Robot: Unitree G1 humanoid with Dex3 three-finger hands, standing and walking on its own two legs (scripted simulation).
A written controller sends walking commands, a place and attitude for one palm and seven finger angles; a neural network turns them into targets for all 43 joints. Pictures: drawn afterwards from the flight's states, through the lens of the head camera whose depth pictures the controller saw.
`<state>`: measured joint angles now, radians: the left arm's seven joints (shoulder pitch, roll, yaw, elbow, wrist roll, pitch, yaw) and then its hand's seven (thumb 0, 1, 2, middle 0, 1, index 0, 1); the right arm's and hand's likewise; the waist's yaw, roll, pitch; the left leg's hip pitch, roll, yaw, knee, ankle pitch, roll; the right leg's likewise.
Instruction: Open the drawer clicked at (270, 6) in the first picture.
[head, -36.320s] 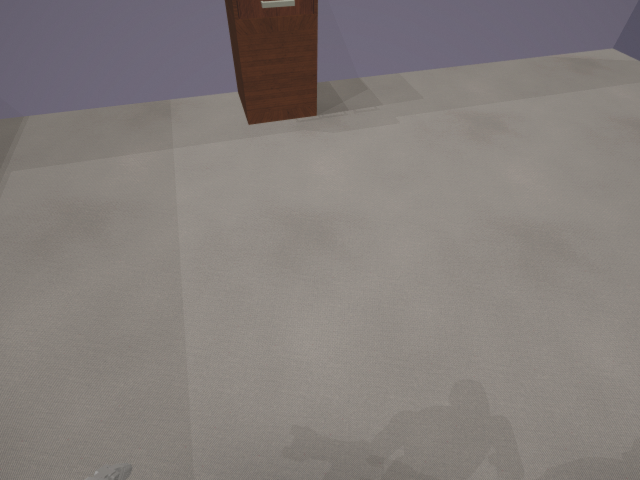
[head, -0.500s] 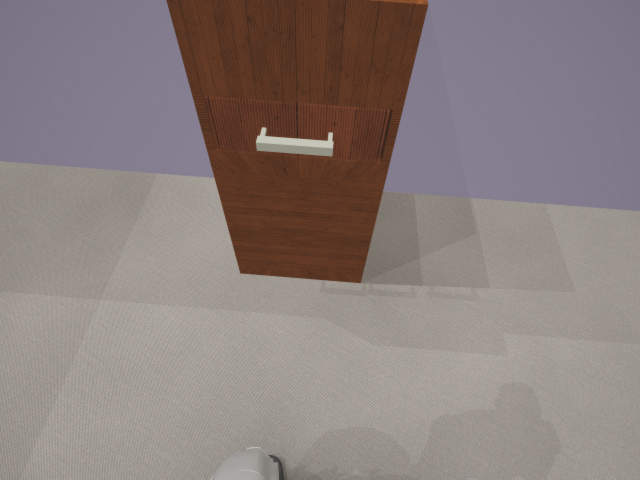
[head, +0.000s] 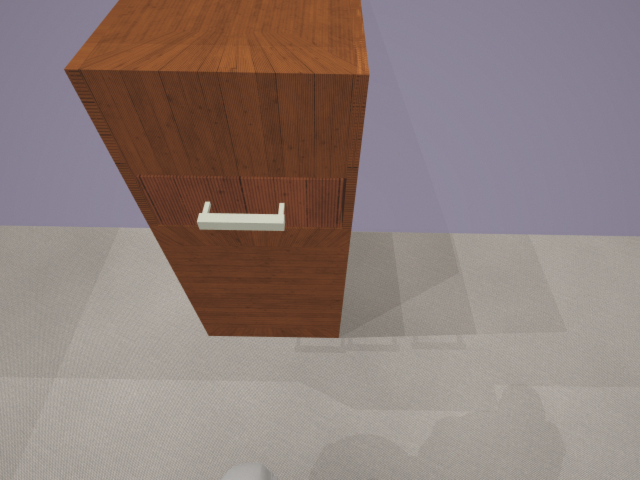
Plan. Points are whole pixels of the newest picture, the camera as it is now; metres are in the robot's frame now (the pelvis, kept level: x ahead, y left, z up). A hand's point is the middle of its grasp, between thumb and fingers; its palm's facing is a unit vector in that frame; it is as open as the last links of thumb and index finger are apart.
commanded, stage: come to a stop and stand still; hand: left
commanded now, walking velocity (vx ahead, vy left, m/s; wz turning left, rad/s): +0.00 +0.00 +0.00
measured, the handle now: (243, 214) +0.58 +0.19 -0.11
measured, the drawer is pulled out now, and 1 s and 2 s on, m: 0.00 0.00 0.00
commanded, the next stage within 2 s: look again from close up in 1.62 s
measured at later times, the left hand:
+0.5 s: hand (184, 474) +0.15 +0.20 -0.15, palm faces +0.02 -0.93 -0.36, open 7.3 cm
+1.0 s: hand out of the picture +0.07 +0.19 -0.18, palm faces +0.03 -0.98 -0.19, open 7.4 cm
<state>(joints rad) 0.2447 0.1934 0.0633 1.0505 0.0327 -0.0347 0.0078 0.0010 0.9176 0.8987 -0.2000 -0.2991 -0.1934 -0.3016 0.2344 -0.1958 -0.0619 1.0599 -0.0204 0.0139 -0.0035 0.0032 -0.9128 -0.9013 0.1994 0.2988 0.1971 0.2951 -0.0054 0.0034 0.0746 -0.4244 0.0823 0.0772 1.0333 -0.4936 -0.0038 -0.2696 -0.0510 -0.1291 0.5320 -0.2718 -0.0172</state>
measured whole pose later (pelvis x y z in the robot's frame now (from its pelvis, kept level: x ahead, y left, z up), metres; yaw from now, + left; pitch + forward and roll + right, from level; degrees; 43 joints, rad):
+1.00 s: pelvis +0.05 +0.00 +0.01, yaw -1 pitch +0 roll +0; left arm 0.22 0.20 0.03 1.08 0.02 0.04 0.01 0.00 0.91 0.90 -0.20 -0.30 -0.20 -0.30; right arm 0.19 -0.16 -0.01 1.05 -0.01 0.02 -0.03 0.00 -0.92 -0.90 0.20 0.30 0.20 0.30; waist 0.04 -0.03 0.07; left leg -0.16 0.00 0.02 0.45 -0.28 0.01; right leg -0.22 -0.04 -0.03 0.44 -0.22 0.03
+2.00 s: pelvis +0.07 +0.00 +0.00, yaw -2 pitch -2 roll +0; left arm 0.27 0.16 -0.01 1.10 0.01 0.00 0.03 0.00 0.91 0.90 -0.20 -0.30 -0.20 -0.30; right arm 0.28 -0.18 0.00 1.05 -0.01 -0.01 -0.03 0.01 -0.92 -0.90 0.20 0.30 0.20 0.30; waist 0.00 0.03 0.02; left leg -0.13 0.01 0.04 0.51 -0.35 0.00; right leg -0.21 -0.04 -0.01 0.54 -0.30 0.02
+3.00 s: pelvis +0.03 -0.04 -0.05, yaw +0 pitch +9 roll +1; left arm 0.24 0.36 -0.04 0.04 1.08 0.00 0.53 0.00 0.29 0.64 -0.27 -0.69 -0.27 -0.69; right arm 0.03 -0.19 -0.02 0.57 -0.08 0.04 0.01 0.01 -0.90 -0.90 0.20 0.30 0.20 0.30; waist 0.09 0.04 -0.11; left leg -0.63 0.03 0.00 0.94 -0.48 -0.05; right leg -0.70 -0.03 -0.04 0.97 -0.43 -0.03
